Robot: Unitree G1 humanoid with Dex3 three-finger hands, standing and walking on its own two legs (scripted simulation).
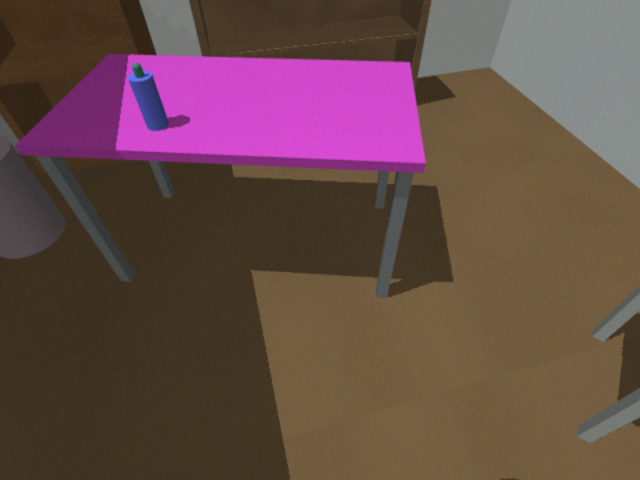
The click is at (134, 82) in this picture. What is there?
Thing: necked bottle
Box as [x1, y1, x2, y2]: [128, 63, 168, 130]
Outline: 134,63 132,65 134,72 128,76 128,79 147,127 151,130 162,129 168,124 152,75 148,71 143,71 139,64
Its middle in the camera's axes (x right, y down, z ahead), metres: -0.46 -0.38 +1.03
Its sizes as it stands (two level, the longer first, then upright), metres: 0.060 0.060 0.175
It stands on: a support 0.65 m high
